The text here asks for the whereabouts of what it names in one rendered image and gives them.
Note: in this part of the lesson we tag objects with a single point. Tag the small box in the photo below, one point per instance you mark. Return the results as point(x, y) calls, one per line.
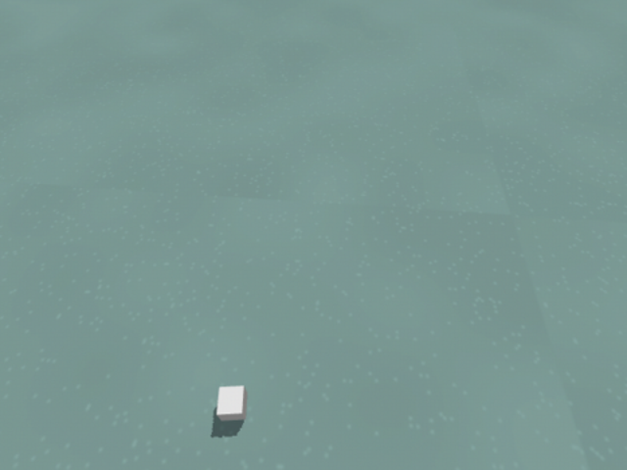
point(232, 403)

